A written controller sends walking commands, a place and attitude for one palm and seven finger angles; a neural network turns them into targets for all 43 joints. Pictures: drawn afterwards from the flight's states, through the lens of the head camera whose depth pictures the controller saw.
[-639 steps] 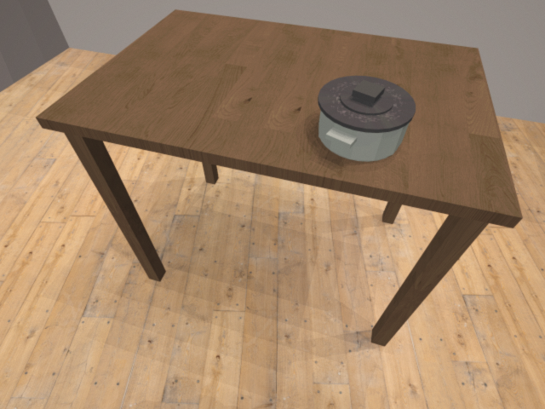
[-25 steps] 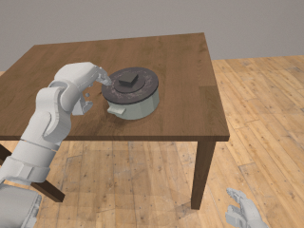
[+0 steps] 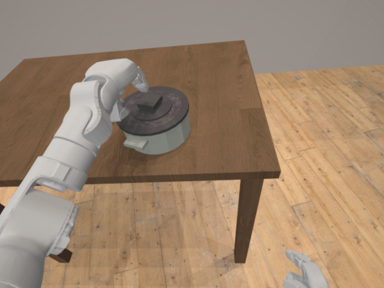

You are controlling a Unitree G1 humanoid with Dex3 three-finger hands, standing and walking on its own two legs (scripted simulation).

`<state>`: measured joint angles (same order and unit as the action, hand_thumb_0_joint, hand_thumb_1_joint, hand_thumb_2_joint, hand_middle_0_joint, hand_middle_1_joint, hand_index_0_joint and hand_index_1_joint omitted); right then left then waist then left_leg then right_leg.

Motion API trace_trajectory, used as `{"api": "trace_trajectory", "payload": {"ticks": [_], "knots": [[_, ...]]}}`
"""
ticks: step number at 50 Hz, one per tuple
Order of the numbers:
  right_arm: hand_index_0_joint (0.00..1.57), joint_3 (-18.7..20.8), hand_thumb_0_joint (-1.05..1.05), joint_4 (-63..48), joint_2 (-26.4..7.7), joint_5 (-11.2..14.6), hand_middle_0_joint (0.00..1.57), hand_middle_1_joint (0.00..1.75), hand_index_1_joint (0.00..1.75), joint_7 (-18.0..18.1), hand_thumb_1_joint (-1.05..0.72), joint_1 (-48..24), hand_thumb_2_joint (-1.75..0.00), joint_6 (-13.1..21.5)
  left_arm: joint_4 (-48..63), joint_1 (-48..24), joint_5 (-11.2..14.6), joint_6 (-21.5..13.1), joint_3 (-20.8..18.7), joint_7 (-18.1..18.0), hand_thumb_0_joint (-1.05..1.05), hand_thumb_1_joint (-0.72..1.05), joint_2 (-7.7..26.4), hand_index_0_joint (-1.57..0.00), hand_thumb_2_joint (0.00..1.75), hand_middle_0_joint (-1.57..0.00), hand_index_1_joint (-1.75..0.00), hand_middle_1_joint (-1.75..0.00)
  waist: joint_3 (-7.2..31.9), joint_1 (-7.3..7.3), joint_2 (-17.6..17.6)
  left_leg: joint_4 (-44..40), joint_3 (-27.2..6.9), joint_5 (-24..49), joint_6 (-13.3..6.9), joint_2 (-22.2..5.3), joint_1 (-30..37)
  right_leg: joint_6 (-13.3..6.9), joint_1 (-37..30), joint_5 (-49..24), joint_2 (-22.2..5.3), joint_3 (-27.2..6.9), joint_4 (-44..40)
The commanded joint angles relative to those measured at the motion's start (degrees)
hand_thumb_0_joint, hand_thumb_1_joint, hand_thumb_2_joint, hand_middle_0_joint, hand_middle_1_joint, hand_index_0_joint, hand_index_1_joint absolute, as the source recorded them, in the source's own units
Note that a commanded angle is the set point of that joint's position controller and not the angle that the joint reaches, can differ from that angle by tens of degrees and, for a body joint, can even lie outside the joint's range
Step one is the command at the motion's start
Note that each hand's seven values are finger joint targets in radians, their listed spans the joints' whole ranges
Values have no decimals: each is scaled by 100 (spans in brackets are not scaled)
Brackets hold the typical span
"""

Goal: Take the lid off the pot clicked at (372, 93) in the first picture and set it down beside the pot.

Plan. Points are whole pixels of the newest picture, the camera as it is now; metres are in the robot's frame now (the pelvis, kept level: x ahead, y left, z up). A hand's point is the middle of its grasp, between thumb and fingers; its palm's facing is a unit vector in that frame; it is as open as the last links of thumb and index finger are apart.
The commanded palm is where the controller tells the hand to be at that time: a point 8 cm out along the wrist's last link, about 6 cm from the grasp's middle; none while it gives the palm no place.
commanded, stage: move the open hand above the knob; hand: left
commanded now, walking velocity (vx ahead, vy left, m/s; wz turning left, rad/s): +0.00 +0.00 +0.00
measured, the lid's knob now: (150, 101) +0.51 +0.13 +0.13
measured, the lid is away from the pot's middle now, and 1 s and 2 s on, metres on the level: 0.00 0.00 0.00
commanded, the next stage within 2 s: lower the open fingers around the knob in 1.62 s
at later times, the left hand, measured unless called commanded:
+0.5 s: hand (149, 79) +0.49 +0.11 +0.21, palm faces -0.23 -0.05 -0.97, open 9.8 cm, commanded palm +0.47 +0.12 +0.27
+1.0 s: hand (137, 87) +0.48 +0.13 +0.20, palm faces -0.24 -0.02 -0.97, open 9.8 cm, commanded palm +0.47 +0.14 +0.27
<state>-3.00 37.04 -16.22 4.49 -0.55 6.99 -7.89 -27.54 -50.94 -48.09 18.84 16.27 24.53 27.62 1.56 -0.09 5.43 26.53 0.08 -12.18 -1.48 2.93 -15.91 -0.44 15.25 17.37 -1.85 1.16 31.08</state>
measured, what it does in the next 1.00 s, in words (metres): stands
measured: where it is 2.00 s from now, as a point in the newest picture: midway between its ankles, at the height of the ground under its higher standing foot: outside the picture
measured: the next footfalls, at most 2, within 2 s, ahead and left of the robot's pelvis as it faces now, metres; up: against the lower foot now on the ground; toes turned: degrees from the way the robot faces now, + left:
none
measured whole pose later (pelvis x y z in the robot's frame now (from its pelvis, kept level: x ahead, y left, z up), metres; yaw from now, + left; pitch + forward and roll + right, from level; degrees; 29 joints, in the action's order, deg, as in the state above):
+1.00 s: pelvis +0.02 +0.01 +0.00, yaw +0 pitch +5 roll +1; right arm -1.3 37.9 -16.2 4.4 0.3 9.9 -6.6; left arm -41.8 -62.4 -49.5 16.6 19.8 24.8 23.6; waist 2.7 1.7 3.9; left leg 24.2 0.2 -12.0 -2.4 3.2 -16.7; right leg 0.3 15.4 16.3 -2.1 0.9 27.1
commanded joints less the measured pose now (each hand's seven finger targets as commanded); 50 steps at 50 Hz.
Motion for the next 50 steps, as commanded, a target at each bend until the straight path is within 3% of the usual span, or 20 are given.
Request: {"api": "trace_trajectory", "payload": {"ticks": [1,4,7,11,16,17,19,23,25,26,30,32,33,36,40,41,42,46,47,50], "knots": [[20,304,0,-917,-518,4,20,30,30,-19,-90,-728,-90,252,1098,-3296,-25,-17,-195,-205,0,-35,666,-88,163,-88,-8,-8,2126,172,-610,-33,-120,1470,-194,118,1110,-157,-406,-1964,200,65,-364],[20,273,0,-687,-577,-37,20,30,30,46,-90,-455,-90,278,515,-3785,-193,29,-724,-225,0,-35,1354,-88,163,-88,-8,-8,2153,140,-801,-119,-106,1240,-208,155,974,-140,-523,-1946,228,22,-402],[20,236,0,-591,-562,-49,20,30,30,89,-90,-305,-90,303,-52,-3917,-267,-34,-804,-246,0,-35,1451,-88,163,-88,-8,-8,2149,130,-945,-172,-76,1283,-207,162,798,-133,-662,-2083,198,26,-392],[20,307,0,-573,-604,-26,20,30,30,81,-90,-182,-90,264,-720,-3718,-173,-24,-249,-241,0,-35,653,-88,163,-88,-8,-8,1838,243,-894,-181,-40,1270,-218,137,796,-136,-393,-2035,213,79,-468],[20,357,0,-562,-620,-72,20,30,30,121,-90,17,-90,303,-529,-4586,-203,-202,-337,-253,0,-35,824,-88,163,-88,-8,-8,2435,362,-881,-121,-44,1509,-281,151,1031,-127,-617,-2391,208,-10,-479],[20,344,0,-510,-588,-87,20,30,30,130,-90,81,-90,332,-577,-4836,-332,-255,-594,-275,0,-35,1160,-88,163,-88,-8,-8,2554,327,-878,-144,-24,1482,-279,145,1040,-114,-676,-2413,203,-64,-472],[20,324,0,-370,-577,-60,20,30,30,169,-90,217,-90,318,-1093,-4951,-342,-270,-378,-302,0,-35,909,-88,163,-88,-8,-8,2246,425,-981,-210,-20,1421,-278,133,957,-117,-477,-2340,229,-7,-506],[20,338,0,-426,-627,-100,20,30,30,117,-90,273,-90,321,-1283,-4524,-401,-360,-737,-398,0,-35,1200,-88,163,-88,-8,-8,2484,225,-869,-220,5,1855,-276,93,935,-139,-746,-2643,204,-38,-426],[20,336,0,-459,-599,-88,20,30,30,76,-90,224,-90,301,-1414,-4198,-412,-332,-610,-412,0,-35,979,-88,163,-88,-8,-8,2433,193,-913,-189,40,2083,-274,72,919,-126,-741,-2788,199,-31,-402],[20,387,0,-545,-622,-71,20,30,30,23,-90,235,-90,274,-1178,-4004,-299,-340,-391,-400,0,-35,622,-88,163,-88,-8,-8,2434,218,-773,-177,39,2331,-285,44,991,-142,-717,-2869,185,4,-459],[20,364,0,-559,-653,-47,20,30,30,21,-90,147,-90,220,-1143,-4130,-350,-209,-656,-397,0,-35,1050,-88,163,-88,-8,-8,2220,198,-1156,-255,104,1917,-312,61,829,-93,-780,-2777,210,-29,-519],[20,377,0,-643,-617,-56,20,30,30,40,-90,88,-90,254,-510,-4563,-348,-288,-693,-380,0,-35,1172,-88,163,-88,-8,-8,2631,218,-1044,-224,90,2077,-350,79,1025,-92,-955,-2953,182,-80,-505],[20,392,0,-604,-625,-72,20,30,30,85,-90,93,-90,278,-572,-4585,-370,-308,-841,-392,0,-35,1363,-88,163,-88,-8,-8,2625,228,-1051,-196,106,2057,-375,73,1067,-90,-944,-2978,187,-100,-522],[20,424,0,-598,-626,-50,20,30,30,98,-90,170,-90,316,-434,-4484,-307,-351,-736,-401,0,-35,1241,-88,163,-88,-8,-8,2638,260,-835,-173,74,2279,-379,37,1218,-106,-827,-2965,190,-66,-549],[20,342,0,-505,-618,2,20,30,30,94,-90,109,-90,235,-1345,-3873,-353,-177,-484,-337,0,-35,940,-88,163,-88,-8,-8,1947,268,-1119,-253,110,1696,-295,50,861,-92,-496,-2475,215,7,-564],[20,374,0,-547,-651,22,20,30,30,77,-90,103,-90,204,-1272,-3819,-267,-171,-221,-301,0,-35,595,-88,163,-88,-8,-8,1881,332,-928,-255,101,1706,-297,42,908,-123,-371,-2421,208,45,-620],[20,348,0,-522,-617,26,20,30,30,73,-90,59,-90,185,-1264,-3997,-355,-135,-247,-282,0,-35,679,-88,163,-88,-8,-8,1822,335,-933,-262,86,1597,-274,36,930,-120,-292,-2283,213,38,-603],[20,408,0,-710,-542,2,20,30,30,86,-90,5,-90,330,162,-4890,-139,-320,166,-218,0,-35,255,-88,163,-88,-8,-8,2719,522,-365,-9,-119,2477,-321,9,1866,-146,-140,-2462,242,15,-584],[20,404,0,-634,-544,-32,20,30,30,83,-90,96,-90,367,303,-5108,-241,-364,-295,-261,0,-35,828,-88,163,-88,-8,-8,2948,455,-337,-27,-172,2539,-287,-15,1975,-144,-216,-2457,256,-17,-561],[20,329,0,-357,-574,-18,20,30,30,134,-90,229,-90,267,-1145,-4620,-293,-191,-284,-299,0,-35,719,-88,163,-88,-8,-8,2072,464,-860,-186,-70,1858,-246,27,1299,-165,-65,-2177,278,93,-600]]}}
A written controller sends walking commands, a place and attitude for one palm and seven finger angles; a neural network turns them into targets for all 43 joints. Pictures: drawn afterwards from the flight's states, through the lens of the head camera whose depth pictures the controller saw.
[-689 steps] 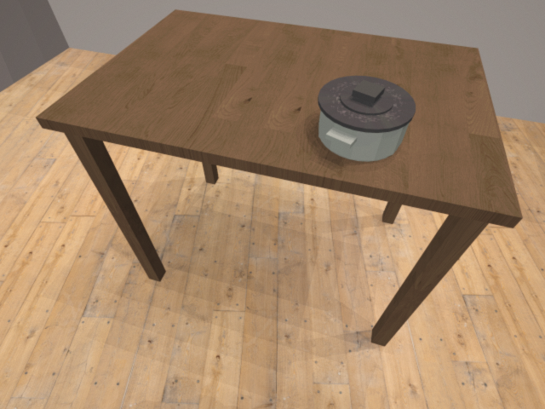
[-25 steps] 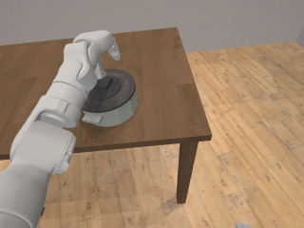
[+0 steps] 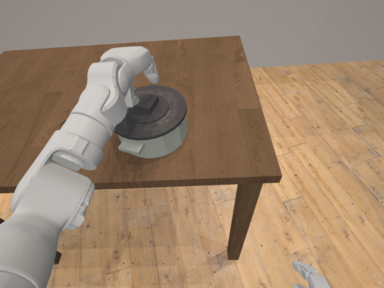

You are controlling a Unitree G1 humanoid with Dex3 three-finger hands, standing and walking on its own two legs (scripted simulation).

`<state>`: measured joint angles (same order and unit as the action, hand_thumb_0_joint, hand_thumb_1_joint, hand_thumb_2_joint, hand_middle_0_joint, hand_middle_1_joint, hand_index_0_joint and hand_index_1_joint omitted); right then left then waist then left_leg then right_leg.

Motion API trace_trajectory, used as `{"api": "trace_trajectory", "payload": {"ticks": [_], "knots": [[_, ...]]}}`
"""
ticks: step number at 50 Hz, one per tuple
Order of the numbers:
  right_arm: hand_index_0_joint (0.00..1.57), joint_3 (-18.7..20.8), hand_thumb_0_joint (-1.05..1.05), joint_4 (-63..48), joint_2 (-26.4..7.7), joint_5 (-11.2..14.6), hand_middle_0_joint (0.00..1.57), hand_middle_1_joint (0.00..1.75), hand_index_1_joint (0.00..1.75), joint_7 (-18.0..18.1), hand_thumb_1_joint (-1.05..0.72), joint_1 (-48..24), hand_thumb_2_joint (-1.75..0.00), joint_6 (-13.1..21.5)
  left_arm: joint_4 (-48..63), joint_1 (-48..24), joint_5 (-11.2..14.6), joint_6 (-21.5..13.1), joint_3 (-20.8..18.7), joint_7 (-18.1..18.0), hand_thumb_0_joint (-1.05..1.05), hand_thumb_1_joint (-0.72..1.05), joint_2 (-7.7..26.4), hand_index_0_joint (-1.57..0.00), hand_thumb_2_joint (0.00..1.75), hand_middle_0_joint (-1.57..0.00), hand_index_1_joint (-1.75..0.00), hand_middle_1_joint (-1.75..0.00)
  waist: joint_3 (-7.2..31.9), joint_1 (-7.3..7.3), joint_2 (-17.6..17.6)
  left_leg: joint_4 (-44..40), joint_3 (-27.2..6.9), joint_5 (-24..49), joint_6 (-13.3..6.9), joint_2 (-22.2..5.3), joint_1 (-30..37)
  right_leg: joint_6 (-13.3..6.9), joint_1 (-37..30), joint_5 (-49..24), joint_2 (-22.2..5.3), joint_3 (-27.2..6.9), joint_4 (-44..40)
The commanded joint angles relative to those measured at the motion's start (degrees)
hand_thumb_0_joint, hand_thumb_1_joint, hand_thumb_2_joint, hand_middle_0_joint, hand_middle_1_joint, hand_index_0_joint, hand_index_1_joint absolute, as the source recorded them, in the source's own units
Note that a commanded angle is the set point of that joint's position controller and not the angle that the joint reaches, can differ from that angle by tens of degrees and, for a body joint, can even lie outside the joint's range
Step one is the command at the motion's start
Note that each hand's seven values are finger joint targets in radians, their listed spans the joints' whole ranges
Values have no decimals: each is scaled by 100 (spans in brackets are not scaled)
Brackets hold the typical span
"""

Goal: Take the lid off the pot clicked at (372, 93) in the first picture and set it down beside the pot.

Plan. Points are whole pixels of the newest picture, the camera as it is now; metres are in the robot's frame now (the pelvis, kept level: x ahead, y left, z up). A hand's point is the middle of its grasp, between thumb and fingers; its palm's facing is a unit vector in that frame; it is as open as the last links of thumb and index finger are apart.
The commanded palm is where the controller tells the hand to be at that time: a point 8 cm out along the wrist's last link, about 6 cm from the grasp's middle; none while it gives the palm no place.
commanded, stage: move the open hand above the knob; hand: left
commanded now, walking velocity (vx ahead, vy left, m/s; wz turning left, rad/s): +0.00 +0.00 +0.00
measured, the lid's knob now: (145, 102) +0.49 +0.12 +0.13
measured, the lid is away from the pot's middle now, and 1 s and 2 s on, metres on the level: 0.00 0.00 0.00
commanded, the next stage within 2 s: lower the open fingers around the knob in 0.62 s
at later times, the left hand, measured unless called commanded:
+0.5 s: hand (139, 83) +0.47 +0.11 +0.20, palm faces -0.23 -0.06 -0.97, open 9.8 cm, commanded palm +0.44 +0.12 +0.26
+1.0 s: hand (136, 96) +0.45 +0.12 +0.18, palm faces -0.32 -0.08 -0.95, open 9.8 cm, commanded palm +0.44 +0.12 +0.24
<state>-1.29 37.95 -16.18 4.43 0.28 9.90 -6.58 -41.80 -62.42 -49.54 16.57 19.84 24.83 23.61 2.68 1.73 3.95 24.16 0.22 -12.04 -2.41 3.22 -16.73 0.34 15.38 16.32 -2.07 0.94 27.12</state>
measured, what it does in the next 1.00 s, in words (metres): stands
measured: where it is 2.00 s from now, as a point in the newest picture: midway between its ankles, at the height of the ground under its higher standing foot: outside the picture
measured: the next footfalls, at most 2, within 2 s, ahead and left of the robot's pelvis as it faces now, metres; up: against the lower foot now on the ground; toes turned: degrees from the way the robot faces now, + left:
none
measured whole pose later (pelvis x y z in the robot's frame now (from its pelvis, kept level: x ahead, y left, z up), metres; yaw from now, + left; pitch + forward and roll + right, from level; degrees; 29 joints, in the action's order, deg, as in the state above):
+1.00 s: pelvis -0.01 -0.01 +0.00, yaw +0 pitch +4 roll +1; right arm -2.9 38.6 -15.5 4.5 1.1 9.0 -7.3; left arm -49.2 -64.0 -49.3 20.1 18.6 26.1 21.4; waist 2.8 2.5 3.8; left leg 24.5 0.2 -11.9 -1.9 2.7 -16.3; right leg -0.2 15.4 16.3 -1.6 0.9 28.0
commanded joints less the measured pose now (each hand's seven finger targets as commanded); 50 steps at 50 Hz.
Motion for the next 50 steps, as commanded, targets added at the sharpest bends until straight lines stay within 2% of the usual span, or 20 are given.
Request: {"api": "trace_trajectory", "payload": {"ticks": [1,2,6,8,10,12,16,17,19,21,23,26,27,29,36,37,41,42,47,50], "knots": [[20,187,0,-410,-662,8,20,30,30,53,-90,14,-90,87,0,-3216,-51,64,-796,-379,0,-35,1202,-88,163,-88,-8,-8,1782,264,-842,-19,-67,1669,-147,-20,1175,-261,-114,-2011,286,155,-255],[20,128,0,-440,-627,-6,20,30,30,45,-90,-60,-90,98,93,-3435,-178,55,-923,-414,0,-35,1431,-88,163,-88,-8,-8,1892,160,-880,-99,-45,1553,-123,-9,1065,-249,-260,-1972,266,127,-200],[20,179,0,-645,-534,-27,20,30,30,-19,-90,-227,-90,144,672,-3623,-168,-20,-273,-453,0,-35,582,-88,163,-88,-8,-8,2341,197,-313,74,-159,2440,-115,-69,1607,-285,-103,-2156,239,114,-131],[20,176,0,-608,-536,-66,20,30,30,-67,-90,-179,-90,115,564,-3498,-255,45,-307,-431,0,-35,588,-88,163,-88,-8,-8,2442,183,-312,110,-205,2548,-73,-85,1722,-278,-36,-2102,278,119,-112],[20,156,0,-553,-605,-70,20,30,30,-52,-90,-96,-90,79,179,-3316,-263,118,-867,-466,0,-35,1206,-88,163,-88,-8,-8,2377,100,-651,53,-125,2213,-99,-56,1411,-265,-296,-2162,285,91,-113],[20,119,0,-584,-601,-70,20,30,30,-11,-90,-125,-90,65,150,-3456,-242,97,-1016,-479,0,-35,1402,-88,163,-88,-8,-8,2395,71,-939,-43,-67,1910,-123,-31,1148,-252,-556,-2243,251,77,-127],[20,179,0,-657,-556,-45,20,30,30,7,-90,-149,-90,147,586,-3634,-203,7,-534,-498,0,-35,848,-88,163,-88,-8,-8,2395,157,-692,4,-90,2216,-179,-65,1396,-253,-377,-2265,248,82,-190],[20,173,0,-628,-556,-65,20,30,30,-6,-90,-125,-90,171,698,-3655,-277,-10,-786,-509,0,-35,1160,-88,163,-88,-8,-8,2566,91,-748,8,-115,2301,-168,-78,1494,-239,-456,-2290,256,61,-157],[20,170,0,-631,-590,-81,20,30,30,-5,-90,-139,-90,175,451,-3211,-258,21,-1088,-500,0,-35,1449,-88,163,-88,-8,-8,2524,4,-856,23,-59,2296,-190,-45,1369,-230,-641,-2464,245,17,-138],[20,170,0,-653,-620,-44,20,30,30,-22,-90,-140,-90,133,84,-2745,-129,79,-891,-465,0,-35,1148,-88,163,-88,-8,-8,2154,18,-861,-18,-11,2102,-185,-25,1063,-240,-619,-2467,235,65,-180],[20,140,0,-657,-616,-21,20,30,30,-19,-90,-213,-90,116,29,-2660,-229,140,-896,-427,0,-35,1226,-88,163,-88,-8,-8,1862,-4,-1077,-74,62,1741,-185,-18,924,-207,-564,-2300,244,78,-201],[20,164,0,-788,-608,-4,20,30,30,3,-90,-329,-90,106,733,-3143,-160,70,-643,-382,0,-35,1058,-88,163,-88,-8,-8,2063,81,-781,-46,38,1716,-220,3,1076,-231,-576,-2306,212,40,-246],[20,155,0,-759,-578,-8,20,30,30,8,-90,-348,-90,140,952,-3370,-259,41,-851,-386,0,-35,1372,-88,163,-88,-8,-8,2301,61,-739,-21,19,1789,-223,0,1230,-224,-656,-2348,221,-9,-200],[20,178,0,-798,-523,-17,20,30,30,28,-90,-367,-90,233,1363,-3567,-227,-33,-762,-373,0,-35,1290,-88,163,-88,-8,-8,2558,93,-546,65,-55,2094,-237,-7,1571,-229,-598,-2396,243,-17,-164],[20,147,0,-640,-626,40,20,30,30,29,-90,-352,-90,99,313,-2822,-90,204,-581,-362,0,-35,952,-88,163,-88,-8,-8,1680,120,-785,-46,38,1401,-175,11,993,-246,-305,-2008,239,97,-261],[20,126,0,-617,-614,24,20,30,30,32,-90,-392,-90,92,290,-3012,-102,271,-735,-324,0,-35,1168,-88,163,-88,-8,-8,1830,95,-793,-55,32,1293,-161,37,1011,-231,-400,-2022,218,51,-211],[20,140,0,-758,-580,10,20,30,30,30,-90,-480,-90,115,739,-3154,13,315,-348,-200,0,-35,707,-88,163,-88,-8,-8,2184,169,-555,80,-33,1701,-201,56,1291,-258,-436,-2310,217,44,-192],[20,124,0,-702,-563,-12,20,30,30,35,-90,-451,-90,124,743,-3295,-96,337,-594,-186,0,-35,1028,-88,163,-88,-8,-8,2277,138,-703,68,-47,1659,-193,52,1299,-241,-503,-2313,226,30,-166],[20,85,0,-592,-594,-7,20,30,30,123,-90,-338,-90,114,71,-3290,-144,345,-746,-130,0,-35,1281,-88,163,-88,-8,-8,1904,179,-1014,0,5,1193,-208,90,959,-204,-454,-2138,228,33,-220],[20,89,0,-610,-575,-18,20,30,30,139,-90,-333,-90,146,133,-3454,-146,289,-582,-119,0,-35,1119,-88,163,-88,-8,-8,1994,178,-783,15,-22,1282,-208,102,1077,-220,-402,-2163,230,29,-175]]}}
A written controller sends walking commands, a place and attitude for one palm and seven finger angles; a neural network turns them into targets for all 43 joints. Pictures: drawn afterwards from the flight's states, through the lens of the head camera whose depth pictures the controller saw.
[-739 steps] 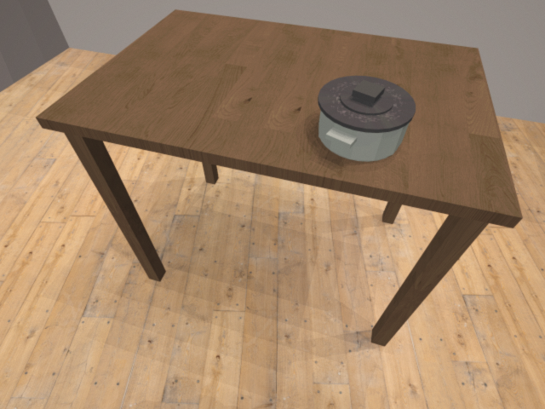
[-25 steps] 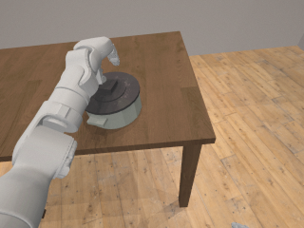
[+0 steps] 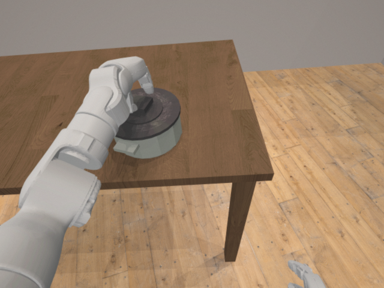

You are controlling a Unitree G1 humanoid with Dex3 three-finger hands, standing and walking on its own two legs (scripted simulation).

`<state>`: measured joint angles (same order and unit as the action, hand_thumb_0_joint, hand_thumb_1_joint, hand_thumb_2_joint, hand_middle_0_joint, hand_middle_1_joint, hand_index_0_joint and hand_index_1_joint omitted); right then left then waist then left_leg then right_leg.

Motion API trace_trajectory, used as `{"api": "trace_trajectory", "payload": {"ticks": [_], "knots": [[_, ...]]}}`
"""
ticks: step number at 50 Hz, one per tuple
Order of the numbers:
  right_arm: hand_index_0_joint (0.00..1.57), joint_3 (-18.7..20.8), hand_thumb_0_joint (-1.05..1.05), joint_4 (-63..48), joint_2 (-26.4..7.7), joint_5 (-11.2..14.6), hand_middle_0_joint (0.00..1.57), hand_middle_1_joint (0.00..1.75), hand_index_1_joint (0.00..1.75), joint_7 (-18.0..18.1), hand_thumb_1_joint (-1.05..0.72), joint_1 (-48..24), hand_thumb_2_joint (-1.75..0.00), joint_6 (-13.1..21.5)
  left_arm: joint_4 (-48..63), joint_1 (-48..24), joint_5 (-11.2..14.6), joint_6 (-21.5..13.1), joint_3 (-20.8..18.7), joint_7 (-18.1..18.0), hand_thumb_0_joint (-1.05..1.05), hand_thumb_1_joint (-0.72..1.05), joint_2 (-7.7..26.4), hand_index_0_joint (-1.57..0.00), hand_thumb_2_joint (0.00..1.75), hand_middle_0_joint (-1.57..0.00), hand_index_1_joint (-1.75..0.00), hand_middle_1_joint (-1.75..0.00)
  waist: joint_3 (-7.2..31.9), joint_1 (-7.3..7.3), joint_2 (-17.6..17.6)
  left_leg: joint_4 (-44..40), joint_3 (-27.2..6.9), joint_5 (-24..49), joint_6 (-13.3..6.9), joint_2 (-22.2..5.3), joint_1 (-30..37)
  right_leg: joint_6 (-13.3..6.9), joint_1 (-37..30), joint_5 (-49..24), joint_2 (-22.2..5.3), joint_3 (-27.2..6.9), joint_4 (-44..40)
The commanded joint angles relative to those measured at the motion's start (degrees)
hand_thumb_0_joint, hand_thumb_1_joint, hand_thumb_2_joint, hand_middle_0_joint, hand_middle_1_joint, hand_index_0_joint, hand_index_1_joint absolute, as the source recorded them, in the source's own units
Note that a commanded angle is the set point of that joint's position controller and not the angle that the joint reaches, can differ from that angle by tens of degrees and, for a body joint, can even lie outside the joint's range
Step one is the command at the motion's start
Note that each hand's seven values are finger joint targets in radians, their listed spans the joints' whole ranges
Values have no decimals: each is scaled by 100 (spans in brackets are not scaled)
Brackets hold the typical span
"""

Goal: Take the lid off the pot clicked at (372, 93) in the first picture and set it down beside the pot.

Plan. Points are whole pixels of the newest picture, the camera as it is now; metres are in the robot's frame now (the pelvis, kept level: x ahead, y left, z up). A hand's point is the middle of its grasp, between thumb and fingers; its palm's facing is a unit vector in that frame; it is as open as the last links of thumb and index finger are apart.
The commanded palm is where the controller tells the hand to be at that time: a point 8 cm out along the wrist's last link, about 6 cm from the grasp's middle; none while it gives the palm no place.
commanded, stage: lower the open fingers around the knob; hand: left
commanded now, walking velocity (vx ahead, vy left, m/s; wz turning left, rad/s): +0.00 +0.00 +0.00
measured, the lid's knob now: (140, 104) +0.50 +0.13 +0.13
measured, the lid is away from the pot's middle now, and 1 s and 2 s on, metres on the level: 0.00 0.00 0.00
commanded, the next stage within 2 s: close the fingers and squeeze the knob in 0.58 s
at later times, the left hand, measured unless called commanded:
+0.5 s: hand (134, 102) +0.47 +0.13 +0.16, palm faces -0.34 -0.08 -0.94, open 9.9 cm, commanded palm +0.45 +0.13 +0.21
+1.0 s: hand (136, 106) +0.46 +0.12 +0.16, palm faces -0.35 -0.08 -0.93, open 9.6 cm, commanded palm +0.45 +0.13 +0.21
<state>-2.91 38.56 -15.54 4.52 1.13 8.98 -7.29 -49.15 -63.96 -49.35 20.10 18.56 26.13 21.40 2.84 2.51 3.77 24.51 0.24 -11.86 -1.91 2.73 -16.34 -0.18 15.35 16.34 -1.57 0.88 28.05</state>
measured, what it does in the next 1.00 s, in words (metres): stands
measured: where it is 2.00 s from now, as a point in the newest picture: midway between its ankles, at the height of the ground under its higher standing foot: outside the picture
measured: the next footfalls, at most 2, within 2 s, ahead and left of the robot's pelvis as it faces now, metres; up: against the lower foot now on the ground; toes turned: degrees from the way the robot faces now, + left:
none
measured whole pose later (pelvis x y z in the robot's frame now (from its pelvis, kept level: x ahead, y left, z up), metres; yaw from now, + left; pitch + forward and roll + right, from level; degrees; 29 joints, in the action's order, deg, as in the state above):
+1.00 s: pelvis +0.01 +0.01 +0.00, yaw -1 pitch +5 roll +1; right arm -1.5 39.3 -15.9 4.0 0.8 13.1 -7.4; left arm -50.9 -61.0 -49.4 17.6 17.8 23.7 20.5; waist 3.7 3.4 3.9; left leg 24.9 0.9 -12.5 -2.4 2.7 -17.2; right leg 0.2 16.1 16.3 -1.5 0.1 27.7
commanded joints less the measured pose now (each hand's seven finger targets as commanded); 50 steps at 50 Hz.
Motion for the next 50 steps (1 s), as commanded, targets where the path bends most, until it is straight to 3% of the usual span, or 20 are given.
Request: {"api": "trace_trajectory", "payload": {"ticks": [1,7,8,9,11,15,16,17,20,24,28,32,33,34,35,40,41,42,46,50], "knots": [[20,297,0,-738,-640,-37,20,30,30,33,-90,-215,-90,226,1002,-3237,-63,-98,-199,-227,0,-35,956,-88,163,-88,-8,-8,2070,158,-658,28,-38,1416,-267,145,1131,-187,-360,-2245,179,63,-283],[20,312,0,-637,-676,-71,20,30,30,38,-90,-14,-90,233,799,-3288,-147,-183,-497,-234,0,-35,1312,-88,163,-88,-8,-8,2191,159,-750,41,-58,1368,-270,143,1100,-177,-408,-2265,210,52,-244],[20,332,0,-629,-675,-72,20,30,30,44,-90,25,-90,248,585,-3131,-162,-173,-406,-226,0,-35,1162,-88,163,-88,-8,-8,2072,171,-815,68,-40,1355,-282,142,1070,-170,-325,-2225,222,70,-255],[20,327,0,-605,-697,-63,20,30,30,37,-90,69,-90,240,442,-2932,-172,-170,-596,-251,0,-35,1365,-88,163,-88,-8,-8,1996,119,-884,52,-42,1352,-277,130,996,-166,-355,-2232,226,75,-254],[20,358,0,-680,-711,-58,20,30,30,4,-90,58,-90,241,628,-2824,-83,-227,-340,-243,0,-35,1006,-88,163,-88,-8,-8,2052,148,-676,81,-67,1657,-273,112,1077,-199,-297,-2332,220,110,-245],[20,371,0,-642,-715,-53,20,30,30,-21,-90,118,-90,238,861,-2928,-137,-296,-458,-293,0,-35,1169,-88,163,-88,-8,-8,2103,148,-576,97,-83,1812,-262,73,1242,-188,-222,-2302,252,92,-227],[20,407,0,-700,-711,-62,20,30,30,-35,-90,133,-90,241,1021,-2855,-43,-334,-331,-304,0,-35,947,-88,163,-88,-8,-8,2152,174,-530,112,-103,1956,-279,63,1269,-205,-221,-2324,245,132,-262],[20,414,0,-665,-717,-80,20,30,30,-34,-90,192,-90,259,1110,-2887,-128,-360,-686,-363,0,-35,1377,-88,163,-88,-8,-8,2342,111,-650,102,-128,1941,-271,33,1357,-187,-329,-2309,259,98,-235],[20,369,0,-590,-706,-31,20,30,30,-47,-90,211,-90,227,454,-2418,-100,-263,-319,-375,0,-35,875,-88,163,-88,-8,-8,1802,136,-696,54,-77,1766,-244,54,1118,-188,-61,-2120,280,170,-250],[20,381,0,-621,-735,-55,20,30,30,-60,-90,180,-90,228,743,-2642,-129,-256,-628,-464,0,-35,1267,-88,163,-88,-8,-8,2148,71,-693,48,-95,1802,-254,41,1208,-198,-260,-2199,263,127,-213],[20,381,0,-595,-701,-38,20,30,30,-78,-90,128,-90,184,616,-2683,-123,-188,-202,-442,0,-35,744,-88,163,-88,-8,-8,1867,180,-694,65,-108,1741,-228,10,1196,-195,39,-2000,282,178,-250],[20,348,0,-560,-707,-59,20,30,30,-36,-90,157,-90,186,371,-2755,-127,-179,-522,-506,0,-35,1115,-88,163,-88,-8,-8,1947,142,-764,30,-104,1490,-234,39,1087,-215,-77,-1944,272,162,-232],[20,336,0,-560,-696,-49,20,30,30,-20,-90,140,-90,179,317,-2859,-115,-160,-326,-479,0,-35,929,-88,163,-88,-8,-8,1831,192,-776,-13,-75,1280,-238,62,1010,-198,-33,-1868,269,160,-270],[20,337,0,-531,-709,-49,20,30,30,1,-90,171,-90,177,237,-2871,-135,-147,-562,-504,0,-35,1201,-88,163,-88,-8,-8,1849,154,-909,-23,-74,1216,-243,56,957,-194,-123,-1873,266,147,-264],[20,317,0,-562,-696,-40,20,30,30,19,-90,119,-90,187,132,-2843,-138,-133,-369,-487,0,-13,1014,-57,109,-57,-59,-59,1772,182,-839,-25,-40,1117,-247,84,918,-186,-63,-1829,257,129,-283],[20,349,0,-601,-679,-72,20,30,30,7,-90,116,-90,200,467,-2979,-195,-236,-391,-471,0,-9,990,-57,108,-57,-70,-70,2190,160,-646,70,-88,1543,-233,52,1216,-205,-101,-2042,242,107,-205],[20,379,0,-661,-680,-90,20,30,30,-5,-90,137,-90,205,615,-2937,-102,-286,-285,-450,0,-8,780,-57,108,-57,-72,-72,2238,190,-513,107,-99,1767,-247,42,1287,-223,-76,-2148,230,123,-238],[20,371,0,-630,-665,-96,20,30,30,-11,-90,140,-90,206,636,-2884,-151,-296,-458,-450,0,-7,1002,-57,108,-57,-73,-73,2303,149,-669,118,-103,1760,-243,36,1282,-204,-185,-2195,240,108,-204],[20,387,0,-723,-682,-83,20,30,30,-16,-90,106,-90,213,917,-2710,-14,-335,-502,-444,0,-3,1015,-57,107,-57,-80,-80,2306,125,-743,109,-72,1950,-289,56,1213,-199,-399,-2470,221,91,-262],[20,361,0,-619,-665,-44,20,30,30,-10,-90,56,-90,207,688,-2719,-66,-248,-373,-449,0,2,950,-58,106,-58,-85,-85,1835,150,-855,33,-46,1578,-284,78,1114,-183,-209,-2235,260,114,-306]]}}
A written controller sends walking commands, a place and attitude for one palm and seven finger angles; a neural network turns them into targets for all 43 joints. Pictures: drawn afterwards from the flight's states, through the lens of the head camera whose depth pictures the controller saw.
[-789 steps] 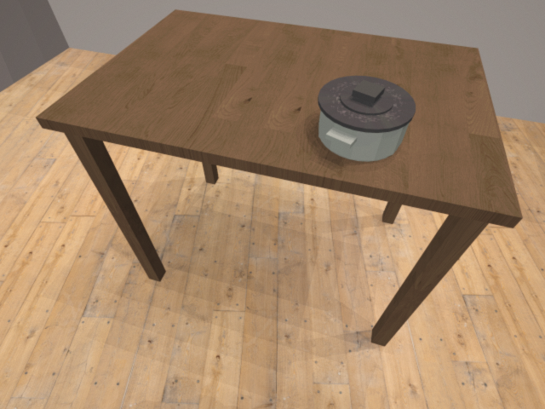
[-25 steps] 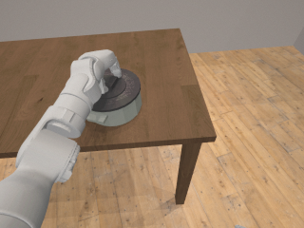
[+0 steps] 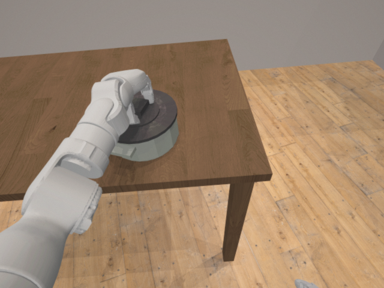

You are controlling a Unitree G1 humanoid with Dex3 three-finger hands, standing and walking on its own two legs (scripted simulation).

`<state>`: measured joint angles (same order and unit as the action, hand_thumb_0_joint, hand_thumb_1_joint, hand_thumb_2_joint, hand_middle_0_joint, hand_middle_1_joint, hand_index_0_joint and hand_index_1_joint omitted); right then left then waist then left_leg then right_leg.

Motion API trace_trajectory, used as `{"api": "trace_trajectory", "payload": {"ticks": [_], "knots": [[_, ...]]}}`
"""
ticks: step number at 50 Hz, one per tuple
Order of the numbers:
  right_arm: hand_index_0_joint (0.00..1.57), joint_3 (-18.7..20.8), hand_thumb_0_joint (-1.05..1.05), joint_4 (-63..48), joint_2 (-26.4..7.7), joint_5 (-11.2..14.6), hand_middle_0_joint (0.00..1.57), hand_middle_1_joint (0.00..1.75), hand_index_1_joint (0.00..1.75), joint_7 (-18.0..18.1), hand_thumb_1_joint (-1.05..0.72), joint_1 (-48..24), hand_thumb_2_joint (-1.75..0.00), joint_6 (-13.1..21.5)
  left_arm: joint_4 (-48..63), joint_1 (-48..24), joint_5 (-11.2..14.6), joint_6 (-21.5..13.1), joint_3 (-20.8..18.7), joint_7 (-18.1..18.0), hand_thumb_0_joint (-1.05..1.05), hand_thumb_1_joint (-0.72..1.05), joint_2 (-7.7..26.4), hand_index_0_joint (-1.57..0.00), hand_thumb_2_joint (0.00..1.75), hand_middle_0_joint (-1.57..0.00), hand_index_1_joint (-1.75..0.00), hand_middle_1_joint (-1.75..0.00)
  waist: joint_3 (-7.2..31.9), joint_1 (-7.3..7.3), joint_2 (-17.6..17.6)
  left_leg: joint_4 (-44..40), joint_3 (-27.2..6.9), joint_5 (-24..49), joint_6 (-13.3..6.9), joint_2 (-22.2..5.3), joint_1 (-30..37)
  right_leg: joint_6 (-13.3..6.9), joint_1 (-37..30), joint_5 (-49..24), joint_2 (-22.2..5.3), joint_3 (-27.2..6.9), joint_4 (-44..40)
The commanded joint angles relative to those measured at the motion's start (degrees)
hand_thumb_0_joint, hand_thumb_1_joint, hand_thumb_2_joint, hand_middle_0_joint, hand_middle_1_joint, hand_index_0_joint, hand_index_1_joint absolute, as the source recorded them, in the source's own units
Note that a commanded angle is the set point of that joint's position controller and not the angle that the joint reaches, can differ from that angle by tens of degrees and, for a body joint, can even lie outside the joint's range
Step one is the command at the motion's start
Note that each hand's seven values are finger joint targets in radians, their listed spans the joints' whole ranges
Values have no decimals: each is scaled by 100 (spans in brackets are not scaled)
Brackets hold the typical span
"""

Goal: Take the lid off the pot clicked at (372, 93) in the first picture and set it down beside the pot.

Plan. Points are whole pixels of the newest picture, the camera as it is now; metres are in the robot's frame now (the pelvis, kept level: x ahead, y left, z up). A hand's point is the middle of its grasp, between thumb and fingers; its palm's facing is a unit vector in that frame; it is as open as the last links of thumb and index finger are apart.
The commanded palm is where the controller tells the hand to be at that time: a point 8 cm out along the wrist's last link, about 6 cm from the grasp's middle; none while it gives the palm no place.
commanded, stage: close the fingers and squeeze the knob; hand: left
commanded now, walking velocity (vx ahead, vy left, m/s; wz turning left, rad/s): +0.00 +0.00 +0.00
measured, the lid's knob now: (136, 106) +0.49 +0.13 +0.13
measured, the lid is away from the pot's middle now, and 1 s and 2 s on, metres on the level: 0.00 0.00 0.00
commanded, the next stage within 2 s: lift the lid straight up in 1.18 s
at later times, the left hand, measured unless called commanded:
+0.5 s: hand (131, 106) +0.46 +0.13 +0.16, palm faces -0.36 -0.07 -0.93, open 8.3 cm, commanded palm +0.45 +0.13 +0.21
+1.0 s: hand (132, 108) +0.45 +0.12 +0.15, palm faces -0.33 -0.07 -0.94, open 8.2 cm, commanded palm +0.44 +0.12 +0.21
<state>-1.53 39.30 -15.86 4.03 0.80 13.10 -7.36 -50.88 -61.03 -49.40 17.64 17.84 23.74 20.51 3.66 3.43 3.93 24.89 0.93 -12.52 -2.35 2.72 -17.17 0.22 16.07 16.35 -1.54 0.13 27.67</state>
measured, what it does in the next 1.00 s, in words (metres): stands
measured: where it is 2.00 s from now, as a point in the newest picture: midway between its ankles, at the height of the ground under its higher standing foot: outside the picture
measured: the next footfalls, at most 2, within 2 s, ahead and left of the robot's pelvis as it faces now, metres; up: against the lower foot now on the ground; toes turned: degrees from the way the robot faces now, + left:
none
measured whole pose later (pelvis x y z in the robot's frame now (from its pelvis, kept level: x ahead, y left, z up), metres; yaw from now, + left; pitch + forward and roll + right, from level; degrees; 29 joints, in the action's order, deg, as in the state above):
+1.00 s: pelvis +0.00 +0.00 +0.00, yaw +0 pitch +5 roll +1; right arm -1.6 39.0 -15.6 4.3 0.0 11.0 -7.8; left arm -47.0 -59.5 -49.5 19.9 19.4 23.0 20.1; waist 3.4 3.0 4.0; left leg 25.0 0.5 -12.7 -2.3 2.8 -17.1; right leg 0.2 15.8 16.4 -1.5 0.5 27.4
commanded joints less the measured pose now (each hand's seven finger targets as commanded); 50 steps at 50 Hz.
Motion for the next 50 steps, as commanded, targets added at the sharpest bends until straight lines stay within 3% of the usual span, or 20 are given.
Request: {"api": "trace_trajectory", "payload": {"ticks": [1,3,8,11,12,16,18,21,23,25,28,31,33,35,36,37,42,44,46,50], "knots": [[20,243,0,-719,-672,5,20,30,30,23,-90,-334,-90,204,818,-2839,21,-18,-350,-206,0,3,1037,-58,105,-58,-86,-86,1696,54,-816,-22,-98,1580,-248,80,1111,-241,-299,-2202,240,204,-315],[20,216,0,-705,-674,0,20,30,30,46,-90,-379,-90,210,1043,-3074,-80,-43,-564,-231,0,5,1426,-59,104,-59,-88,-88,1923,4,-808,-27,-83,1564,-249,90,1160,-220,-488,-2304,225,140,-259],[20,233,0,-718,-639,-1,20,30,30,3,-90,-397,-90,217,1181,-2901,-132,0,-314,-225,0,11,1105,-61,101,-61,-93,-93,2097,17,-572,79,-137,1945,-227,70,1379,-235,-389,-2389,247,167,-220],[20,226,0,-702,-696,14,20,30,30,32,-90,-373,-90,174,865,-2912,-48,49,-384,-222,0,14,1187,-63,99,-63,-95,-95,1833,65,-722,-3,-107,1500,-234,86,1086,-245,-364,-2195,241,199,-292],[20,211,0,-660,-678,9,20,30,30,50,-90,-353,-90,187,815,-3002,-126,51,-630,-236,0,16,1518,-63,98,-63,-96,-96,1923,17,-839,-11,-96,1442,-231,88,1080,-225,-479,-2221,239,162,-240],[20,223,0,-686,-664,19,20,30,30,67,-90,-379,-90,179,739,-3073,-58,64,-117,-163,0,21,879,-66,95,-66,-98,-98,1901,131,-697,42,-79,1623,-246,93,1132,-229,-300,-2333,225,180,-273],[20,216,0,-648,-691,10,20,30,30,58,-90,-353,-90,179,764,-3125,-167,57,-388,-179,0,23,1264,-67,92,-67,-99,-99,1972,74,-657,44,-102,1622,-222,72,1210,-226,-300,-2274,240,168,-221],[20,245,0,-726,-660,-7,20,30,30,39,-90,-349,-90,184,942,-3055,-54,-18,-140,-136,0,27,830,-69,89,-69,-100,-100,2118,121,-625,109,-133,1950,-240,61,1329,-242,-276,-2423,231,188,-227],[20,243,0,-649,-656,1,20,30,30,28,-90,-321,-90,162,875,-3161,-108,9,-133,-124,0,30,856,-71,87,-71,-101,-101,1968,146,-660,100,-131,1878,-223,46,1361,-227,-147,-2316,258,194,-221],[20,242,0,-672,-675,-18,20,30,30,28,-90,-307,-90,192,955,-3066,-88,2,-486,-155,0,33,1253,-72,84,-72,-102,-102,2119,53,-790,114,-132,1980,-246,67,1347,-222,-381,-2515,259,165,-198],[20,252,0,-757,-615,-10,20,30,30,-24,-90,-408,-90,206,1395,-3085,-36,-34,-115,-114,0,37,793,-75,79,-75,-102,-102,2288,80,-624,158,-195,2454,-236,44,1580,-223,-335,-2649,243,177,-168],[20,299,0,-780,-669,-22,20,30,30,-77,-90,-392,-90,193,1569,-2760,52,7,-247,-142,0,33,839,-70,87,-72,-100,-101,2289,44,-561,214,-226,2837,-244,-1,1716,-237,-288,-2712,254,206,-223],[20,231,0,-713,-664,-8,20,30,30,-65,-90,-409,-90,182,1210,-2706,-45,51,-552,-186,0,32,1281,-69,89,-72,-99,-100,2057,-12,-747,137,-154,2307,-227,50,1388,-226,-430,-2621,266,191,-193],[20,200,0,-674,-651,29,20,30,30,-38,-90,-447,-90,156,994,-2819,-24,133,-388,-202,0,34,1150,-68,90,-71,-98,-100,1828,21,-923,19,-111,1787,-222,82,1164,-215,-413,-2434,261,208,-230],[20,233,0,-730,-674,23,20,30,30,-37,-90,-468,-90,143,1195,-2909,67,111,-236,-186,0,34,922,-68,91,-71,-98,-100,1853,53,-758,10,-110,1789,-231,76,1173,-244,-370,-2398,232,229,-265],[20,222,0,-695,-649,21,20,30,30,-28,-90,-473,-90,155,1201,-2939,-53,108,-450,-212,0,35,1219,-68,91,-71,-98,-99,1992,2,-754,22,-141,1853,-214,50,1268,-240,-415,-2369,241,197,-208],[20,234,0,-768,-609,-20,20,30,30,-51,-90,-483,-90,194,1451,-2841,-145,68,-415,-232,0,41,1136,-69,94,-73,-97,-100,2377,-38,-563,145,-202,2385,-200,32,1551,-242,-456,-2554,241,177,-147],[20,217,0,-769,-618,3,20,30,30,-59,-90,-532,-90,180,1475,-2818,-145,87,-432,-241,0,43,1202,-69,94,-74,-98,-100,2309,-39,-583,133,-202,2401,-191,27,1513,-238,-466,-2574,249,179,-146],[20,267,0,-801,-616,11,20,30,30,-76,-90,-547,-90,163,1546,-2831,-21,119,-154,-221,0,45,783,-70,95,-74,-98,-101,2192,50,-614,157,-200,2394,-215,22,1514,-247,-333,-2522,249,216,-214],[20,223,0,-723,-616,16,20,30,30,-58,-90,-562,-90,161,1501,-3112,-65,207,-226,-248,0,50,953,-71,97,-76,-98,-101,2139,32,-624,79,-200,2093,-197,48,1498,-245,-314,-2393,268,213,-190]]}}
